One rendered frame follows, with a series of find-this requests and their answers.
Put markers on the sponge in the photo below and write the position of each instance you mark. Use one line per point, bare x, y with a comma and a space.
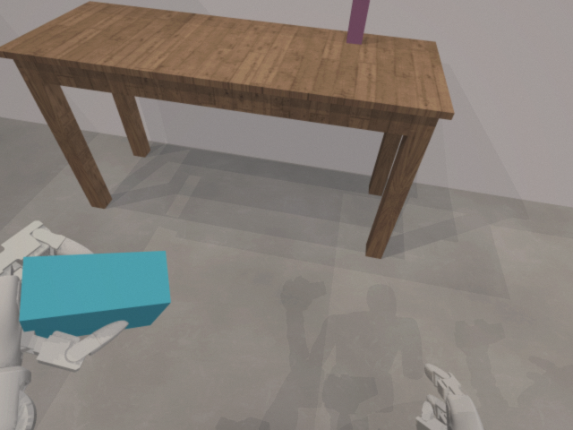
80, 293

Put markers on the left robot hand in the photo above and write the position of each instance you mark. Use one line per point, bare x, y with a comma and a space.
60, 350

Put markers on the robot left forearm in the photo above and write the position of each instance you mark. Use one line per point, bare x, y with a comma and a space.
17, 409

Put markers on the right robot hand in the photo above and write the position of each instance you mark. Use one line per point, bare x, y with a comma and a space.
459, 412

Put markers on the table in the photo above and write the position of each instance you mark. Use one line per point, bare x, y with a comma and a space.
392, 85

